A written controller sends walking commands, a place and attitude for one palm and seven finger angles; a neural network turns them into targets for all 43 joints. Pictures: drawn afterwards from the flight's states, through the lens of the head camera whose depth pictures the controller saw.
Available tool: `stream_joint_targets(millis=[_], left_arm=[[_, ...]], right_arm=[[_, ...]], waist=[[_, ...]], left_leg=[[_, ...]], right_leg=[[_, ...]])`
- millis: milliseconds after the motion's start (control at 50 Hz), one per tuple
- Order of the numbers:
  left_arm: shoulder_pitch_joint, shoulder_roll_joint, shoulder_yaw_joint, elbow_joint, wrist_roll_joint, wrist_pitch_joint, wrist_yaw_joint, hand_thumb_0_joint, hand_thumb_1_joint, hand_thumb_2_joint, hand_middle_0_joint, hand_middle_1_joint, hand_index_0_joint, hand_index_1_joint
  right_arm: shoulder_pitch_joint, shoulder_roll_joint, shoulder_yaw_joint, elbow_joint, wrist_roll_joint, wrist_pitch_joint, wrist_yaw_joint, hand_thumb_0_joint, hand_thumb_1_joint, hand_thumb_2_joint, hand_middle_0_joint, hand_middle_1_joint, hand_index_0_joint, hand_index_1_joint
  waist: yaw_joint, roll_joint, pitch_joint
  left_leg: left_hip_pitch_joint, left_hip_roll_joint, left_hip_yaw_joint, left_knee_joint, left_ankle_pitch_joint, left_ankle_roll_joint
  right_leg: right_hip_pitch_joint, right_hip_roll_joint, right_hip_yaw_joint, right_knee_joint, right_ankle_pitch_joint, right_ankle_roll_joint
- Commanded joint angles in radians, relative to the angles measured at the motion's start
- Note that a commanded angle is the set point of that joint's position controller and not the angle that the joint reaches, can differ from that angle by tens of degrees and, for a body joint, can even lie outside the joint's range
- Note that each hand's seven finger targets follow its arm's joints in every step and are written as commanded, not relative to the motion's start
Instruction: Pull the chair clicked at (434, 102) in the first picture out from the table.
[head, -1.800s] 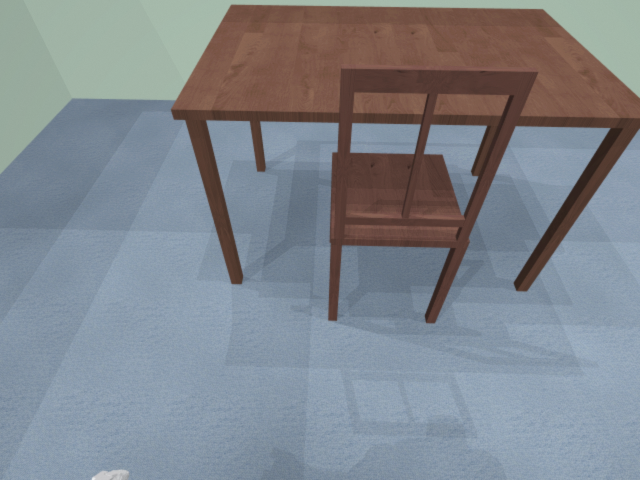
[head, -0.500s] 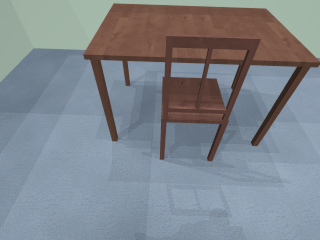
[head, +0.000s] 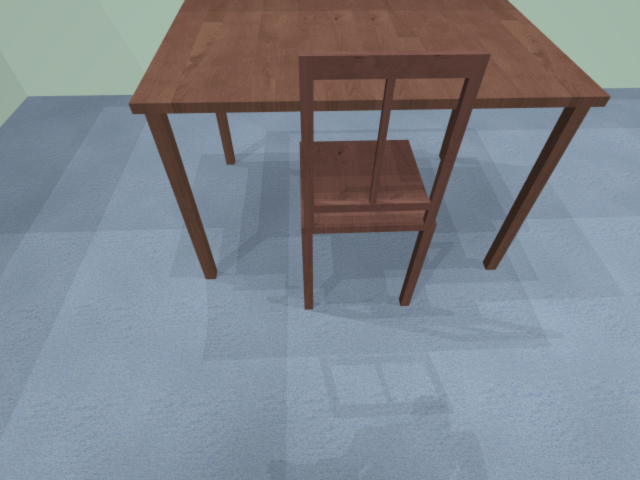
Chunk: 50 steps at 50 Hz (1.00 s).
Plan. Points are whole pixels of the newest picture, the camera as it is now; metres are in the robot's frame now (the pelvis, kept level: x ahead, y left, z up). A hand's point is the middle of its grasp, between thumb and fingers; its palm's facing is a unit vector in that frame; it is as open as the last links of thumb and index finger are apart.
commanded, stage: walk to a spot facing it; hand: left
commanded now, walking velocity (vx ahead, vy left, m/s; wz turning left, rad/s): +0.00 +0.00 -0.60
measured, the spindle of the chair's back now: (380, 148) +0.83 -0.08 -0.07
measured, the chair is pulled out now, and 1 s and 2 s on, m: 0.00 0.00 0.00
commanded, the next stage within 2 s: none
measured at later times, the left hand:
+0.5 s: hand out of the picture +0.06 +0.23 -0.18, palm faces -0.18 -0.96 -0.24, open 7.4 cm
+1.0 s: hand out of the picture +0.12 +0.11 -0.15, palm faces -0.51 -0.82 -0.27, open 7.4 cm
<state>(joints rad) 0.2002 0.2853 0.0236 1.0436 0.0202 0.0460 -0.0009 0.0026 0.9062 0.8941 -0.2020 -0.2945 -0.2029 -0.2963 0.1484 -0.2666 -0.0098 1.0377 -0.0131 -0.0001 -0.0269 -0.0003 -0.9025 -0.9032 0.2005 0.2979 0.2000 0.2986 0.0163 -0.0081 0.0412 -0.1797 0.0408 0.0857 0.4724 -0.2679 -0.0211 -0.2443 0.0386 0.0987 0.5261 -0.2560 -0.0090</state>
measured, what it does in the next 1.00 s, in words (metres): steps on the spot, turning right: left foot, then right foot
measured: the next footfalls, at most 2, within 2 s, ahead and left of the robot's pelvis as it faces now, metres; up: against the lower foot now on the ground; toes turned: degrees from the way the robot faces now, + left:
left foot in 0.42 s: +0.01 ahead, +0.14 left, +0.00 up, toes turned -13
right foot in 0.78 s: -0.06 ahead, -0.12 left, +0.00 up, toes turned -31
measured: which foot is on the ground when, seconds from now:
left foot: down 0.00-0.14, up 0.16-0.40, down 0.42-0.78, up 0.80-1.00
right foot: down 0.00-0.42, up 0.44-0.76, down 0.78-1.00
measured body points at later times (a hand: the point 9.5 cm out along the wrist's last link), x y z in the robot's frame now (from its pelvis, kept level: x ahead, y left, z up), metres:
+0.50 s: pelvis -0.04 +0.03 +0.00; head -0.01 +0.04 +0.44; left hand +0.07 +0.28 -0.16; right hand +0.00 -0.24 -0.12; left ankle -0.03 +0.15 -0.74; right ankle -0.02 -0.10 -0.70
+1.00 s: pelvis -0.07 -0.01 +0.00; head -0.05 -0.04 +0.45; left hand +0.14 +0.16 -0.13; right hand -0.17 -0.27 -0.15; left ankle +0.01 +0.12 -0.67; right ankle -0.09 -0.10 -0.74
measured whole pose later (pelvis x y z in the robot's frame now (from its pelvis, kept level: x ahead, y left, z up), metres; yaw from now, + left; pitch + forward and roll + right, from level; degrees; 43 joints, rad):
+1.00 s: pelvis -0.07 -0.01 +0.00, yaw -33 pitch +0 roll +1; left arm 0.20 0.21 0.06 0.88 0.02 0.04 0.00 0.00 0.91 0.89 -0.20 -0.29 -0.20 -0.30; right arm 0.22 -0.26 -0.06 0.93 -0.02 0.05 -0.02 0.00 -0.91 -0.90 0.20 0.30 0.20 0.30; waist 0.00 0.01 0.07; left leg -0.46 0.09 0.05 1.03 -0.41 -0.07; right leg -0.29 0.04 0.02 0.53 -0.23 -0.05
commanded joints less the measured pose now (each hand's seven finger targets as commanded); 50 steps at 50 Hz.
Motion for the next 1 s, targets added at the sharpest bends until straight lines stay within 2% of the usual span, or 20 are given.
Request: stream_joint_targets(millis=[0,80,120,140,180,240,340,360,400,420,440,500,640,720,740,760,780,800,880,980], left_arm=[[0.03,0.132,0.044,-0.106,-0.001,-0.013,0.001,0.0,0.9,0.9,-0.2,-0.3,-0.2,-0.3],[0.081,0.136,0.057,-0.133,0.004,-0.013,-0.002,0.0,0.9,0.9,-0.2,-0.3,-0.2,-0.3],[0.103,0.2,0.077,-0.145,0.008,-0.018,0.008,0.0,0.9,0.9,-0.2,-0.3,-0.2,-0.3],[0.138,0.214,0.088,-0.152,0.005,-0.019,0.018,0.0,0.9,0.9,-0.2,-0.3,-0.2,-0.3],[0.109,0.188,0.093,-0.163,0.001,-0.021,0.028,0.0,0.9,0.9,-0.2,-0.3,-0.2,-0.3],[0.054,0.157,0.092,-0.195,0.008,-0.022,0.027,0.0,0.9,0.9,-0.2,-0.3,-0.2,-0.3],[0.034,0.152,0.099,-0.212,0.002,-0.009,0.022,0.0,0.9,0.9,-0.2,-0.3,-0.2,-0.3],[0.021,0.13,0.094,-0.222,-0.002,-0.006,0.018,0.0,0.9,0.9,-0.2,-0.3,-0.2,-0.3],[0.011,0.043,0.08,-0.255,-0.008,-0.004,0.001,0.0,0.9,0.9,-0.2,-0.3,-0.2,-0.3],[-0.005,0.085,0.096,-0.258,0.008,-0.007,-0.002,0.0,0.9,0.9,-0.2,-0.3,-0.2,-0.3],[0.035,0.1,0.104,-0.234,0.015,-0.003,-0.01,0.0,0.9,0.9,-0.2,-0.3,-0.2,-0.3],[0.069,0.059,0.092,-0.204,0.003,0.01,-0.029,0.0,0.9,0.9,-0.2,-0.3,-0.2,-0.3],[-0.046,0.017,0.067,-0.244,-0.002,0.004,-0.038,0.0,0.9,0.9,-0.2,-0.3,-0.2,-0.3],[0.032,0.045,0.075,-0.226,-0.001,-0.017,-0.035,0.0,0.9,0.9,-0.2,-0.3,-0.2,-0.3],[0.106,0.108,0.087,-0.203,0.002,-0.033,-0.029,0.0,0.9,0.9,-0.2,-0.3,-0.2,-0.3],[0.169,0.244,0.119,-0.187,0.01,-0.046,-0.009,0.0,0.9,0.9,-0.2,-0.3,-0.2,-0.3],[0.206,0.259,0.123,-0.185,-0.009,-0.04,0.008,0.0,0.9,0.9,-0.2,-0.3,-0.2,-0.3],[0.176,0.218,0.118,-0.186,-0.007,-0.035,0.018,0.0,0.9,0.9,-0.2,-0.3,-0.2,-0.3],[0.014,0.138,0.093,-0.226,-0.002,-0.032,0.018,0.0,0.9,0.9,-0.2,-0.3,-0.2,-0.3],[0.048,0.152,0.093,-0.216,0.001,-0.03,0.012,0.0,0.9,0.9,-0.2,-0.3,-0.2,-0.3]], right_arm=[[0.024,-0.174,-0.063,-0.094,-0.002,0.001,-0.009,0.0,-0.9,-0.9,0.2,0.3,0.2,0.3],[-0.018,-0.147,-0.078,-0.145,0.0,0.007,-0.003,0.0,-0.9,-0.9,0.2,0.3,0.2,0.3],[-0.019,-0.081,-0.072,-0.172,0.004,0.015,-0.001,0.0,-0.9,-0.9,0.2,0.3,0.2,0.3],[-0.053,-0.079,-0.07,-0.189,0.004,0.016,-0.003,0.0,-0.9,-0.9,0.2,0.3,0.2,0.3],[-0.041,-0.083,-0.074,-0.193,0.004,0.008,-0.003,0.0,-0.9,-0.9,0.2,0.3,0.2,0.3],[-0.008,-0.054,-0.07,-0.187,0.01,0.001,-0.002,0.0,-0.9,-0.9,0.2,0.3,0.2,0.3],[0.097,-0.044,-0.075,-0.179,0.018,-0.007,-0.014,0.0,-0.9,-0.9,0.2,0.3,0.2,0.3],[0.135,-0.066,-0.08,-0.173,0.016,-0.014,-0.021,0.0,-0.9,-0.9,0.2,0.3,0.2,0.3],[0.114,-0.2,-0.105,-0.208,0.001,-0.018,-0.022,0.0,-0.9,-0.9,0.2,0.3,0.2,0.3],[0.066,-0.186,-0.095,-0.229,-0.002,-0.015,-0.022,0.0,-0.9,-0.9,0.2,0.3,0.2,0.3],[0.008,-0.13,-0.078,-0.24,-0.006,-0.019,-0.02,0.0,-0.9,-0.9,0.2,0.3,0.2,0.3],[-0.041,-0.11,-0.069,-0.245,-0.009,-0.023,-0.019,0.0,-0.9,-0.9,0.2,0.3,0.2,0.3],[0.113,-0.158,-0.091,-0.185,-0.016,-0.015,-0.007,0.0,-0.9,-0.9,0.2,0.3,0.2,0.3],[0.115,-0.17,-0.099,-0.184,-0.013,-0.008,0.0,0.0,-0.9,-0.9,0.2,0.3,0.2,0.3],[0.128,-0.147,-0.095,-0.187,-0.005,-0.005,0.007,0.0,-0.9,-0.9,0.2,0.3,0.2,0.3],[0.106,-0.051,-0.069,-0.235,0.0,-0.003,0.015,0.0,-0.9,-0.9,0.2,0.3,0.2,0.3],[0.037,-0.066,-0.064,-0.262,-0.001,0.007,0.003,0.0,-0.9,-0.9,0.2,0.3,0.2,0.3],[0.023,-0.07,-0.068,-0.259,0.004,0.009,-0.003,0.0,-0.9,-0.9,0.2,0.3,0.2,0.3],[0.044,-0.056,-0.069,-0.205,-0.005,0.016,0.007,0.0,-0.9,-0.9,0.2,0.3,0.2,0.3],[0.042,-0.046,-0.07,-0.203,-0.006,0.022,0.009,0.0,-0.9,-0.9,0.2,0.3,0.2,0.3]], waist=[[-0.008,0.056,-0.039],[0.02,-0.002,-0.048],[0.03,-0.227,-0.05],[0.065,-0.235,-0.04],[0.034,-0.162,-0.05],[0.01,-0.129,-0.108],[-0.031,-0.154,-0.152],[-0.05,-0.123,-0.155],[-0.052,0.28,-0.084],[-0.036,0.176,-0.029],[0.003,0.11,-0.017],[0.031,0.166,-0.005],[-0.049,0.199,0.015],[-0.008,0.163,-0.056],[0.028,0.027,-0.11],[0.057,-0.327,-0.141],[0.084,-0.278,-0.17],[0.067,-0.216,-0.152],[-0.001,-0.103,-0.072],[0.011,-0.115,-0.073]], left_leg=[[0.012,0.172,-0.101,-0.048,0.092,0.059],[-0.062,0.136,-0.048,0.068,-0.042,0.04],[-0.209,-0.02,0.015,0.318,-0.214,-0.012],[-0.304,-0.037,-0.061,0.47,-0.312,-0.013],[-0.349,-0.006,-0.123,0.568,-0.272,-0.012],[-0.223,-0.021,-0.117,0.399,-0.219,-0.016],[0.04,-0.081,-0.088,0.03,-0.054,-0.002],[0.17,-0.039,-0.114,-0.064,-0.022,0.016],[0.185,0.379,-0.512,-0.275,-0.077,0.138],[0.044,0.432,-0.501,-0.267,-0.001,0.196],[-0.016,0.359,-0.386,-0.251,0.068,0.194],[-0.026,0.236,-0.142,-0.186,0.225,0.157],[0.051,0.285,-0.049,-0.106,0.381,0.162],[0.019,0.267,0.03,0.088,0.388,0.082],[-0.098,0.222,0.087,0.287,0.267,0.017],[-0.394,0.068,0.123,0.549,-0.297,-0.046],[-0.417,0.066,-0.04,0.676,-0.365,-0.038],[-0.434,0.085,-0.095,0.707,-0.305,-0.026],[-0.33,0.079,-0.07,0.628,-0.156,-0.051],[-0.299,0.035,-0.059,0.498,-0.122,-0.054]], right_leg=[[-0.096,-0.062,0.05,0.062,0.207,-0.01],[-0.097,-0.079,0.126,0.043,0.191,-0.032],[-0.04,-0.245,0.448,-0.156,0.166,-0.126],[0.015,-0.298,0.565,-0.227,0.207,-0.194],[0.048,-0.28,0.528,-0.196,0.285,-0.223],[0.019,-0.201,0.423,-0.142,0.342,-0.179],[-0.088,-0.13,0.424,-0.128,0.221,-0.095],[-0.185,-0.075,0.372,-0.078,0.127,-0.05],[-0.448,0.086,0.065,0.328,-0.267,0.041],[-0.417,-0.003,0.036,0.487,-0.255,0.065],[-0.369,-0.02,0.023,0.582,-0.173,0.08],[-0.348,-0.048,-0.04,0.636,-0.11,0.085],[-0.216,-0.074,-0.165,0.272,-0.154,0.068],[-0.005,-0.047,-0.194,0.01,-0.017,0.032],[0.181,-0.109,-0.111,-0.111,0.144,0.0],[0.329,-0.39,0.298,-0.184,0.459,-0.11],[0.279,-0.458,0.343,-0.157,0.639,-0.196],[0.263,-0.403,0.258,-0.149,0.544,-0.212],[0.053,-0.281,0.16,-0.168,0.383,-0.175],[0.031,-0.249,0.232,-0.208,0.202,-0.176]])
